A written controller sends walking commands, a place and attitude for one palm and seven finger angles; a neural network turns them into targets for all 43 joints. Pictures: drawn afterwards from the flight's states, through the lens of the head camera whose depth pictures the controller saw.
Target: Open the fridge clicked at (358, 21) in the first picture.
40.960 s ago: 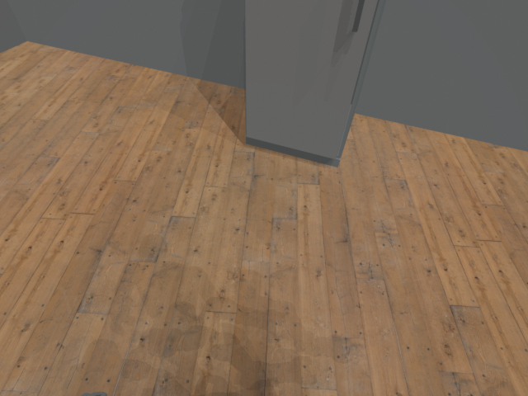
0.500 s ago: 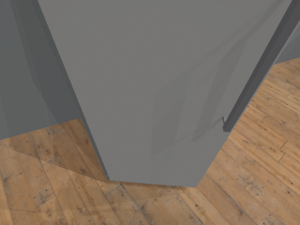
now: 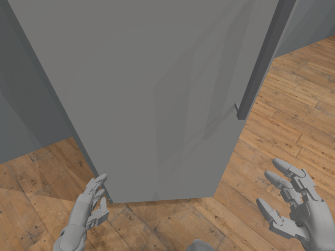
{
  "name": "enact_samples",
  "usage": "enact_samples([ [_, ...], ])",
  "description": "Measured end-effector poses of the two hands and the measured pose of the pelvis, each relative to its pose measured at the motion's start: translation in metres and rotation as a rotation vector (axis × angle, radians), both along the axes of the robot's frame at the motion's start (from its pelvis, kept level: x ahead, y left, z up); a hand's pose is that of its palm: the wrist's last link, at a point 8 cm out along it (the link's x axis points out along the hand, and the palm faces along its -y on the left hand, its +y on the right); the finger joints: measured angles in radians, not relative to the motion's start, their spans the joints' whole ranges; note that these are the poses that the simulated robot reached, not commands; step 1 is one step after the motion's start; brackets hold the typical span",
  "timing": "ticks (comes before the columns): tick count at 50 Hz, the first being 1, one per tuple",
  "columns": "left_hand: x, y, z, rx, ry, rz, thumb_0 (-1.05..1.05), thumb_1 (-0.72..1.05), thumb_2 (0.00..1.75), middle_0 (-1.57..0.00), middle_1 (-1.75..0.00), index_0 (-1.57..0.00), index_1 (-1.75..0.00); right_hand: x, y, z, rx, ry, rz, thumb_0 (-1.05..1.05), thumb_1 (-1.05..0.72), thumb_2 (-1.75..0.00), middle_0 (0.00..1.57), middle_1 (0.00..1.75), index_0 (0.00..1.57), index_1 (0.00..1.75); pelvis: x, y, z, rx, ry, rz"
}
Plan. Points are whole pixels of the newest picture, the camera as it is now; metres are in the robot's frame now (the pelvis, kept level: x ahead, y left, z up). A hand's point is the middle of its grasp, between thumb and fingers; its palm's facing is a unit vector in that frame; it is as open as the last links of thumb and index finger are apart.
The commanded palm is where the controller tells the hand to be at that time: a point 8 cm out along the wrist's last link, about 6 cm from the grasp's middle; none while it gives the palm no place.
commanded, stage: raise the hand to about handle height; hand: right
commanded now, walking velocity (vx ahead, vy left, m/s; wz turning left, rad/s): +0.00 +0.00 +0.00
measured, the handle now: (262, 49) +0.47 -0.21 +0.26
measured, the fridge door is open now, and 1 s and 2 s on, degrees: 27 27 27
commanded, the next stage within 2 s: move the hooked fingers beside the handle in 1.52 s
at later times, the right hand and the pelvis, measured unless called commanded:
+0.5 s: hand (296, 160) +0.25 -0.23 +0.16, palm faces +0.00 +1.00 -0.08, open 12.5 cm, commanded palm +0.23 -0.29 +0.18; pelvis +0.02 -0.01 +0.04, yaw +2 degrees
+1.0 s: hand out of the picture +0.29 -0.29 +0.25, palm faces +0.05 +0.99 -0.10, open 13.9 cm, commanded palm +0.26 -0.33 +0.26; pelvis +0.01 -0.02 +0.06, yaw +2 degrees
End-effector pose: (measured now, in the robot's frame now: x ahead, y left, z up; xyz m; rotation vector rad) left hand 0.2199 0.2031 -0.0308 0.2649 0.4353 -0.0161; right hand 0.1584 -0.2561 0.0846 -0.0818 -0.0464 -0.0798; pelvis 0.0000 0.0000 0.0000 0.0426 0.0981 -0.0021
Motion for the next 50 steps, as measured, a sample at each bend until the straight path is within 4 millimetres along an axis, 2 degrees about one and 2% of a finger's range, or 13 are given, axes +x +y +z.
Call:
enact_samples([
  [3,-0.019,-0.008,-0.017,-0.036,0.076,0.006,0.01,0.9,0.9,-0.2,-0.3,-0.2,-0.3,0.019,0.004,0.016,-0.007,-0.025,0.083,0.01,-0.35,-0.67,0.23,0.66,0.24,0.65,-0.002,0.001,0.005,0.003,-0.006,-0.003],
  [7,-0.05,-0.006,-0.026,-0.076,0.152,0.073,0.02,0.9,0.9,-0.21,-0.3,-0.2,-0.3,0.044,0.005,0.024,0.007,0.06,0.153,0.01,-0.26,-0.63,0.24,0.72,0.25,0.71,0.001,0.0,0.016,-0.009,-0.012,0.015],
  [12,-0.077,0.013,-0.022,-0.065,0.184,0.166,0.02,0.9,0.9,-0.21,-0.3,-0.2,-0.3,0.057,-0.007,0.04,0.012,0.07,0.105,0.01,-0.14,-0.58,0.25,0.79,0.26,0.79,0.008,-0.003,0.027,-0.024,-0.024,0.04],
  [16,-0.085,0.033,-0.015,-0.014,0.187,0.203,0.02,0.9,0.9,-0.21,-0.3,-0.2,-0.3,0.061,-0.018,0.054,0.006,0.024,0.073,0.0,-0.05,-0.54,0.26,0.85,0.26,0.84,0.012,-0.006,0.032,-0.026,-0.038,0.046],
  [20,-0.08,0.045,-0.003,0.031,0.159,0.218,0.02,0.9,0.9,-0.2,-0.3,-0.2,-0.3,0.065,-0.024,0.063,0.003,0.005,0.078,0.0,0.04,-0.5,0.27,0.91,0.27,0.9,0.014,-0.01,0.036,-0.025,-0.057,0.045],
  [24,-0.065,0.045,0.012,0.047,0.101,0.212,0.02,0.9,0.9,-0.2,-0.3,-0.2,-0.3,0.07,-0.03,0.074,-0.001,-0.012,0.082,0.0,0.14,-0.46,0.27,0.97,0.28,0.97,0.016,-0.014,0.041,-0.025,-0.079,0.044],
  [30,-0.038,0.025,0.029,0.024,0.025,0.162,0.02,0.9,0.9,-0.2,-0.3,-0.2,-0.3,0.082,-0.046,0.098,-0.002,-0.046,0.063,0.0,0.28,-0.4,0.28,1.06,0.29,1.06,0.016,-0.017,0.047,-0.024,-0.112,0.04],
  [36,-0.02,-0.002,0.037,-0.02,-0.004,0.1,0.02,0.9,0.9,-0.2,-0.3,-0.2,-0.3,0.09,-0.061,0.122,-0.005,-0.052,0.05,-0.01,0.4,-0.35,0.29,1.14,0.3,1.14,0.015,-0.019,0.053,-0.023,-0.137,0.034],
  [43,-0.017,-0.019,0.035,-0.048,0.026,0.064,0.02,0.9,0.9,-0.2,-0.3,-0.2,-0.3,0.099,-0.072,0.146,-0.019,-0.05,0.046,-0.01,0.47,-0.32,0.3,1.19,0.3,1.18,0.015,-0.021,0.057,-0.025,-0.155,0.029],
  [50,-0.026,-0.013,0.031,-0.039,0.074,0.08,0.02,0.9,0.9,-0.21,-0.3,-0.2,-0.3,0.11,-0.086,0.17,-0.025,-0.056,0.034,-0.01,0.49,-0.31,0.3,1.2,0.3,1.19,0.014,-0.019,0.06,-0.026,-0.166,0.028],
])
